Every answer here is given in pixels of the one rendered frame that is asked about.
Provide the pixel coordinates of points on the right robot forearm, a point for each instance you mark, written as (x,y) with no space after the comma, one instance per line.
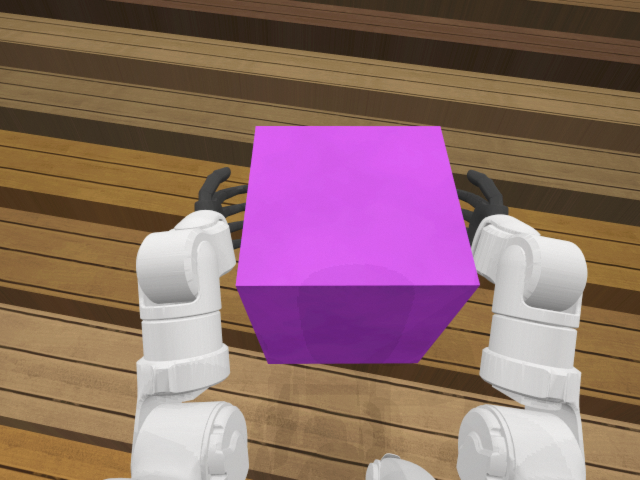
(539,283)

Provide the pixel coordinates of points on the robot left upper arm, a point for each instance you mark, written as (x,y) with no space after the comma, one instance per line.
(191,441)

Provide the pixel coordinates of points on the robot right upper arm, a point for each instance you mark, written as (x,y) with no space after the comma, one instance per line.
(503,443)

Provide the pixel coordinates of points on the left robot hand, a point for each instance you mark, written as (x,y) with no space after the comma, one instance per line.
(211,200)

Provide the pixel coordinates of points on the right robot shin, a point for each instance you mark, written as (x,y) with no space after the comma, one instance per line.
(388,455)

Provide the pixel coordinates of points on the robot right thigh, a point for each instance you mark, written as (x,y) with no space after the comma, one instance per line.
(396,469)

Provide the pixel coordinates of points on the right robot hand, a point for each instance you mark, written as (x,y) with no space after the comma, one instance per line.
(483,208)

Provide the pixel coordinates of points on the left robot forearm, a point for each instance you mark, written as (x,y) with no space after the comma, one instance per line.
(178,275)

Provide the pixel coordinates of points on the carton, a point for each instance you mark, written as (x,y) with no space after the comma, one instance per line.
(354,248)

